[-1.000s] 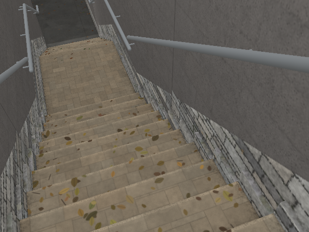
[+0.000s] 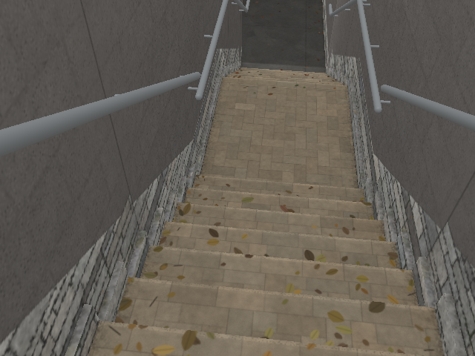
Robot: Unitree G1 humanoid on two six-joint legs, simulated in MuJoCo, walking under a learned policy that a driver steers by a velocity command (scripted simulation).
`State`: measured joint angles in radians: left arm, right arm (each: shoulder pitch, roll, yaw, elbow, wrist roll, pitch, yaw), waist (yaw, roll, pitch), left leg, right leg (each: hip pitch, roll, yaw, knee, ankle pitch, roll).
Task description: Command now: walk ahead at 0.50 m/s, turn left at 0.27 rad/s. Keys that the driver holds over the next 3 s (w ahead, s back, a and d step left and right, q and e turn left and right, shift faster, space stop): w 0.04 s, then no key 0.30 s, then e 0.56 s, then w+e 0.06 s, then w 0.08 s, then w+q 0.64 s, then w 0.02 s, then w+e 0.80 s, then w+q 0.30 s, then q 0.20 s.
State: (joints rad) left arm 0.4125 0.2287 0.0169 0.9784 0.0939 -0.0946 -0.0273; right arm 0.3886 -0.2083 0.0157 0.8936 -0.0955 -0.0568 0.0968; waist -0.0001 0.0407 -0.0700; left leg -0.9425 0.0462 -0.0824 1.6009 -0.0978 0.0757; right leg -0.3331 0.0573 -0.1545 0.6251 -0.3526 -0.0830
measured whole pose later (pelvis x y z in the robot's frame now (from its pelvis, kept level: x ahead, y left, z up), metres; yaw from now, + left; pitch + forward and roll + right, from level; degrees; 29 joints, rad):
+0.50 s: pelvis +0.23 +0.07 -0.14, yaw +0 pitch +1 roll -2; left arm 0.37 0.18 0.00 0.97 -0.01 -0.08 -0.10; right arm 0.24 -0.25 -0.01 0.92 -0.07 -0.05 0.10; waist 0.08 0.05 -0.02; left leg -0.33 0.02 0.13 0.44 -0.13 0.08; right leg -0.63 -0.06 -0.01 1.70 -0.75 0.10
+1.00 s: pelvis +0.26 -0.03 -0.15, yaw -17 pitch +4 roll +1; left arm 0.41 0.22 0.08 0.83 0.05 -0.07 -0.08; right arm 0.28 -0.21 -0.08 0.82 -0.07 -0.10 -0.06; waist 0.01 0.01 -0.05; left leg -0.68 0.03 -0.05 1.15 -0.48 0.03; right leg -0.36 0.02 -0.06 0.55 -0.26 -0.08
